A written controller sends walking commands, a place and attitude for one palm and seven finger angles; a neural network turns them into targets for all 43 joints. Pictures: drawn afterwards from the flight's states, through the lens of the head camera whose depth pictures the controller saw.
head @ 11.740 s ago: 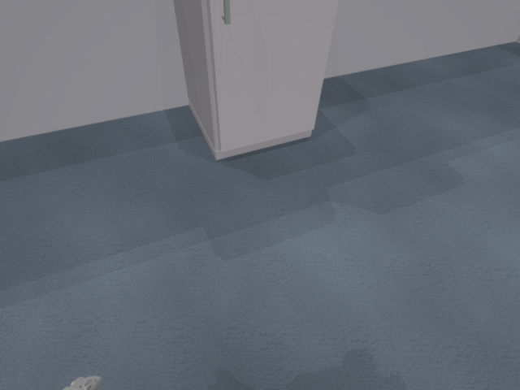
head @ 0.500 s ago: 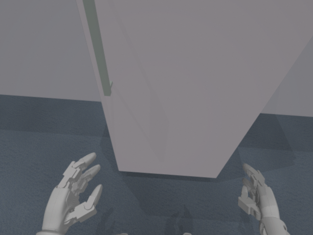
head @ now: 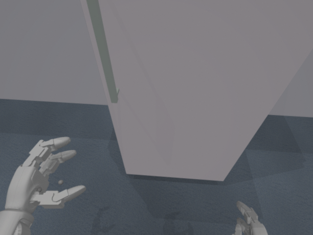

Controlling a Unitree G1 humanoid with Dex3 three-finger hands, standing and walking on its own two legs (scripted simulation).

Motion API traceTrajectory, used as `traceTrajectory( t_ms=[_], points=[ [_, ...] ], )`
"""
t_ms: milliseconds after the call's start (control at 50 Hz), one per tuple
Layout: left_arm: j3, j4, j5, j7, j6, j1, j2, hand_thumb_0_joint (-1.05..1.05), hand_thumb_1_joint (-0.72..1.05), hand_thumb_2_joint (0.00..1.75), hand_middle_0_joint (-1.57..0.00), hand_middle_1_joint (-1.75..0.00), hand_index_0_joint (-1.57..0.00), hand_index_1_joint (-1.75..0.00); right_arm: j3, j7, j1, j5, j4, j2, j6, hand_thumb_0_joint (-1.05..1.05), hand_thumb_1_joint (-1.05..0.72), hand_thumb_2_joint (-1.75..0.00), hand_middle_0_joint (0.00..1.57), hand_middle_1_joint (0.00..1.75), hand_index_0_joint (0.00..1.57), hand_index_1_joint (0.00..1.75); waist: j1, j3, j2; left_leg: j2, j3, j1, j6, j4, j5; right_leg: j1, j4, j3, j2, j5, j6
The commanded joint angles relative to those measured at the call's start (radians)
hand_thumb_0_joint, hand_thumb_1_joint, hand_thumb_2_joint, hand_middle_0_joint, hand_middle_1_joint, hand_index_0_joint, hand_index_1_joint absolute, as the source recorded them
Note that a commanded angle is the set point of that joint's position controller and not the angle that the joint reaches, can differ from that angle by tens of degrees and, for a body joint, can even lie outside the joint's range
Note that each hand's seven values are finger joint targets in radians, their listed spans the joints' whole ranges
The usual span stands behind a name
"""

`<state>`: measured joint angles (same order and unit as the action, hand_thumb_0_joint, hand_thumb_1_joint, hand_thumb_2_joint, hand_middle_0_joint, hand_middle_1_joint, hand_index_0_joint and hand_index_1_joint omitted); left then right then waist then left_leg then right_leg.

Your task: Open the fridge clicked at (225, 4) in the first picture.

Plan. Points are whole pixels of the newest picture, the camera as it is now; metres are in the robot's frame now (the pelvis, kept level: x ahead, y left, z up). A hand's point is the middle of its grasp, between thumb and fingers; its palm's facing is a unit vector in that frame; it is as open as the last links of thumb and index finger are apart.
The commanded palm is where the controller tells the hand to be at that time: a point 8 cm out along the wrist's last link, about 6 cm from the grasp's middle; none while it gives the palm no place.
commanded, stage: raise the hand to about handle height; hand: left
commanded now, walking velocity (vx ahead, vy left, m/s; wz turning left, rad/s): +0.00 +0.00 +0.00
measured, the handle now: (106, 49) +0.53 +0.17 +0.21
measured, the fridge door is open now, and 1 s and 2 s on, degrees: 0 0 0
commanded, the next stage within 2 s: move the hooked fingers beside the handle in 1.20 s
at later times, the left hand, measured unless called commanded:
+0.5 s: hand (25, 146) +0.25 +0.27 +0.17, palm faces +0.06 -0.99 -0.08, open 13.8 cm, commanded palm +0.22 +0.32 +0.17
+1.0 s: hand (28, 124) +0.28 +0.27 +0.19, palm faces +0.05 -1.00 -0.06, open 14.0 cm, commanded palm +0.24 +0.31 +0.20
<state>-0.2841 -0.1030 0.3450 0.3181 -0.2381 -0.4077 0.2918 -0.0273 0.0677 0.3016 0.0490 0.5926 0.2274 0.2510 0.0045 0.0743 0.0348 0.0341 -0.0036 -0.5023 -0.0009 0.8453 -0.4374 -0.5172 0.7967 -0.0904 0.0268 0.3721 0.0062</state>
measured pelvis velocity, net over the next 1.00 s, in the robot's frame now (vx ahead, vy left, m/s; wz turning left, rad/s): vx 0.00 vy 0.00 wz -0.01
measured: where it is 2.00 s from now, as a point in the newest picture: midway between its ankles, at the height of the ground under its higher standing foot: outside the picture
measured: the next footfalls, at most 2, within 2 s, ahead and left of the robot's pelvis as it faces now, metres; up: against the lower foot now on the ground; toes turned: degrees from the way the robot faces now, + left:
none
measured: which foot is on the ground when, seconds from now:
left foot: down 0.00-1.00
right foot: down 0.00-1.00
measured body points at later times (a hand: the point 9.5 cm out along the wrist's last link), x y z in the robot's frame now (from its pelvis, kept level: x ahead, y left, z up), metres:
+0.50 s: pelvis +0.00 +0.01 +0.02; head -0.02 +0.00 +0.47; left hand +0.24 +0.33 +0.17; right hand +0.20 -0.20 -0.03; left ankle +0.00 +0.12 -0.70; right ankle +0.02 -0.12 -0.70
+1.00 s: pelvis +0.00 +0.00 +0.03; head -0.01 -0.02 +0.48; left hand +0.27 +0.33 +0.19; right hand +0.18 -0.24 -0.04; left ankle +0.00 +0.12 -0.70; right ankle +0.02 -0.12 -0.70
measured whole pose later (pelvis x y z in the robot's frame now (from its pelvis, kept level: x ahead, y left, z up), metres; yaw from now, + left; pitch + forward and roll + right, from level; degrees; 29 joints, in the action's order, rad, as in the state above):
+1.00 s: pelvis +0.00 +0.00 +0.03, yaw +0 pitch -2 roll +0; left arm -0.47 0.18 0.34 0.47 0.09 0.08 0.45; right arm -0.07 0.11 0.26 0.08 0.59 0.29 0.24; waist 0.04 0.01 0.04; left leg 0.03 -0.02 -0.20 0.00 0.55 -0.31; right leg -0.23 0.52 -0.08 0.02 0.25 0.01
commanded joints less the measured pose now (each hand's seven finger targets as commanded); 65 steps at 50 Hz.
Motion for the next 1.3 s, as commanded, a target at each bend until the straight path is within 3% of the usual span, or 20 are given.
traceTrajectory(
  t_ms=[0, 40, 120, 240, 280, 300, 380, 460, 540, 600, 640, 680, 720, 760, 900, 940, 980, 1020, 1100, 1280],
  points=[
    [-0.101, -0.172, 0.017, 0.018, -0.051, 0.102, 0.171, 0.0, -0.17, 0.44, -0.28, -0.99, -0.28, -0.99, 0.052, 0.015, -0.129, 0.004, -0.174, 0.144, 0.1, 0.0, -0.9, -0.9, 0.2, 0.3, 0.2, 0.3, 0.019, 0.107, 0.003, -0.033, 0.026, 0.046, 0.018, -0.182, 0.21, 0.137, -0.16, 0.033, -0.018, -0.11, 0.004],
    [-0.13, -0.18, 0.02, 0.023, -0.04, 0.145, 0.211, 0.0, -0.22, 0.42, -0.28, -1.02, -0.28, -1.02, 0.049, 0.021, -0.13, 0.003, -0.172, 0.153, 0.106, 0.0, -0.9, -0.9, 0.2, 0.3, 0.2, 0.3, 0.029, 0.106, 0.004, -0.032, 0.03, 0.069, 0.02, -0.199, 0.234, 0.169, -0.165, 0.028, -0.022, -0.132, 0.011],
    [-0.137, -0.199, 0.025, 0.025, -0.016, 0.228, 0.219, 0.0, -0.31, 0.38, -0.29, -1.08, -0.29, -1.08, 0.041, 0.027, -0.129, 0.007, -0.165, 0.155, 0.12, 0.0, -0.9, -0.9, 0.2, 0.3, 0.2, 0.3, 0.029, 0.104, 0.075, -0.031, 0.034, 0.136, 0.015, -0.241, 0.243, 0.179, -0.183, 0.01, -0.024, -0.157, 0.013],
    [-0.164, -0.116, 0.027, 0.05, 0.066, 0.374, 0.267, 0.0, -0.45, 0.32, -0.3, -1.17, -0.3, -1.17, 0.024, 0.039, -0.138, 0.01, -0.152, 0.165, 0.118, 0.0, -0.9, -0.9, 0.2, 0.3, 0.2, 0.3, 0.035, 0.047, 0.062, -0.029, 0.041, 0.176, 0.015, -0.295, 0.253, 0.227, -0.231, 0.01, -0.031, -0.177, 0.018],
    [-0.168, -0.11, 0.022, 0.063, 0.095, 0.424, 0.276, 0.0, -0.5, 0.3, -0.3, -1.2, -0.3, -1.2, 0.02, 0.043, -0.142, 0.012, -0.153, 0.161, 0.117, 0.0, -0.9, -0.9, 0.2, 0.3, 0.2, 0.3, 0.035, 0.068, 0.084, -0.029, 0.04, 0.214, 0.014, -0.31, 0.276, 0.243, -0.241, 0.008, -0.03, -0.207, 0.017],
    [-0.174, -0.101, 0.023, 0.069, 0.111, 0.444, 0.284, 0.0, -0.5, 0.3, -0.3, -1.2, -0.3, -1.2, 0.018, 0.045, -0.142, 0.012, -0.154, 0.162, 0.115, 0.0, -0.9, -0.9, 0.2, 0.3, 0.2, 0.3, 0.033, 0.074, 0.053, -0.027, 0.044, 0.223, 0.016, -0.317, 0.274, 0.243, -0.249, 0.005, -0.031, -0.208, 0.014],
    [-0.201, -0.049, 0.023, 0.092, 0.163, 0.552, 0.327, 0.0, -0.5, 0.3, -0.3, -1.2, -0.3, -1.2, 0.005, 0.053, -0.155, 0.015, -0.15, 0.161, 0.103, 0.0, -0.9, -0.9, 0.2, 0.3, 0.2, 0.3, 0.034, 0.048, 0.042, -0.027, 0.048, 0.24, 0.018, -0.348, 0.245, 0.258, -0.287, 0.011, -0.034, -0.179, 0.015],
    [-0.229, -0.029, 0.019, 0.108, 0.19, 0.63, 0.367, 0.0, -0.5, 0.3, -0.3, -1.2, -0.3, -1.2, -0.006, 0.055, -0.166, 0.013, -0.149, 0.156, 0.094, 0.0, -0.9, -0.9, 0.2, 0.3, 0.2, 0.3, 0.042, 0.076, 0.088, -0.031, 0.043, 0.28, 0.017, -0.363, 0.293, 0.299, -0.302, 0.015, -0.031, -0.228, 0.02],
    [-0.249, 0.015, 0.02, 0.125, 0.211, 0.693, 0.402, 0.0, -0.5, 0.3, -0.3, -1.2, -0.3, -1.2, -0.009, 0.058, -0.168, 0.016, -0.145, 0.16, 0.086, 0.0, -0.9, -0.9, 0.2, 0.3, 0.2, 0.3, 0.043, 0.073, 0.047, -0.03, 0.045, 0.293, 0.019, -0.378, 0.296, 0.319, -0.325, 0.017, -0.034, -0.229, 0.019],
    [-0.253, 0.054, 0.017, 0.14, 0.235, 0.757, 0.419, 0.0, -0.5, 0.3, -0.3, -1.2, -0.3, -1.2, -0.01, 0.06, -0.172, 0.021, -0.142, 0.159, 0.077, 0.0, -0.9, -0.9, 0.2, 0.3, 0.2, 0.3, 0.037, 0.077, 0.076, -0.033, 0.042, 0.31, 0.019, -0.391, 0.295, 0.317, -0.337, 0.019, -0.03, -0.233, 0.019],
    [-0.273, 0.07, 0.016, 0.146, 0.246, 0.788, 0.453, 0.0, -0.5, 0.3, -0.3, -1.2, -0.3, -1.2, -0.01, 0.061, -0.175, 0.022, -0.143, 0.161, 0.073, 0.0, -0.9, -0.9, 0.2, 0.3, 0.2, 0.3, 0.041, 0.073, 0.05, -0.034, 0.04, 0.311, 0.022, -0.394, 0.295, 0.333, -0.352, 0.026, -0.029, -0.228, 0.02],
    [-0.28, 0.077, 0.01, 0.153, 0.256, 0.834, 0.475, 0.0, -0.5, 0.3, -0.3, -1.2, -0.3, -1.2, -0.009, 0.061, -0.174, 0.024, -0.147, 0.163, 0.068, 0.0, -0.9, -0.9, 0.2, 0.3, 0.2, 0.3, 0.04, 0.094, 0.069, -0.037, 0.04, 0.325, 0.023, -0.4, 0.308, 0.34, -0.353, 0.026, -0.027, -0.245, 0.02],
    [-0.257, 0.13, 0.019, 0.166, 0.269, 0.773, 0.427, 0.0, -0.5, 0.3, -0.3, -1.2, -0.3, -1.2, -0.005, 0.057, -0.168, 0.026, -0.15, 0.163, 0.065, 0.0, -0.9, -0.9, 0.2, 0.3, 0.2, 0.3, 0.04, 0.092, 0.048, -0.039, 0.034, 0.324, 0.022, -0.396, 0.316, 0.336, -0.35, 0.022, -0.027, -0.259, 0.018],
    [-0.264, 0.158, 0.029, 0.181, 0.279, 0.73, 0.425, 0.0, -0.5, 0.3, -0.3, -1.2, -0.3, -1.2, -0.001, 0.047, -0.167, 0.026, -0.153, 0.169, 0.06, 0.0, -0.9, -0.9, 0.2, 0.3, 0.2, 0.3, 0.047, 0.087, 0.0, -0.039, 0.026, 0.304, 0.025, -0.388, 0.339, 0.352, -0.346, 0.029, -0.023, -0.299, 0.016],
    [-0.308, 0.068, 0.027, 0.148, 0.26, 0.763, 0.465, 0.0, -0.5, 0.3, -0.3, -1.2, -0.3, -1.2, 0.006, 0.044, -0.176, 0.023, -0.17, 0.165, 0.054, 0.0, -0.9, -0.9, 0.2, 0.3, 0.2, 0.3, 0.052, 0.118, 0.051, -0.041, 0.014, 0.315, 0.026, -0.384, 0.325, 0.35, -0.348, 0.04, -0.021, -0.269, 0.014],
    [-0.315, 0.046, 0.024, 0.134, 0.247, 0.775, 0.479, 0.0, -0.5, 0.3, -0.3, -1.2, -0.3, -1.2, 0.005, 0.047, -0.176, 0.02, -0.165, 0.165, 0.055, 0.0, -0.9, -0.9, 0.2, 0.3, 0.2, 0.3, 0.052, 0.104, 0.031, -0.037, 0.014, 0.313, 0.027, -0.386, 0.325, 0.357, -0.354, 0.043, -0.021, -0.264, 0.014],
    [-0.302, 0.034, 0.015, 0.132, 0.24, 0.789, 0.463, 0.0, -0.5, 0.3, -0.3, -1.2, -0.3, -1.2, 0.008, 0.052, -0.173, 0.023, -0.164, 0.161, 0.057, 0.0, -0.9, -0.9, 0.2, 0.3, 0.2, 0.3, 0.043, 0.12, 0.081, -0.04, 0.008, 0.336, 0.028, -0.387, 0.337, 0.355, -0.35, 0.042, -0.021, -0.287, 0.014],
    [-0.296, 0.048, 0.01, 0.129, 0.239, 0.783, 0.456, 0.0, -0.5, 0.3, -0.3, -1.2, -0.3, -1.2, 0.006, 0.057, -0.169, 0.023, -0.159, 0.16, 0.06, 0.0, -0.9, -0.9, 0.2, 0.3, 0.2, 0.3, 0.043, 0.115, 0.088, -0.041, 0.008, 0.338, 0.027, -0.39, 0.336, 0.353, -0.351, 0.039, -0.021, -0.293, 0.013],
    [-0.271, 0.087, 0.012, 0.143, 0.256, 0.779, 0.434, 0.0, -0.5, 0.3, -0.3, -1.2, -0.3, -1.2, 0.004, 0.061, -0.172, 0.026, -0.153, 0.162, 0.055, 0.0, -0.9, -0.9, 0.2, 0.3, 0.2, 0.3, 0.034, 0.078, 0.053, -0.04, 0.009, 0.324, 0.029, -0.392, 0.313, 0.339, -0.362, 0.042, -0.022, -0.277, 0.009],
    [-0.278, 0.1, 0.023, 0.158, 0.26, 0.782, 0.444, 0.0, -0.5, 0.3, -0.3, -1.2, -0.3, -1.2, 0.003, 0.057, -0.178, 0.027, -0.157, 0.163, 0.05, 0.0, -0.9, -0.9, 0.2, 0.3, 0.2, 0.3, 0.037, 0.109, 0.019, -0.041, 0.009, 0.322, 0.03, -0.383, 0.323, 0.351, -0.354, 0.046, -0.02, -0.289, 0.006]
  ],
)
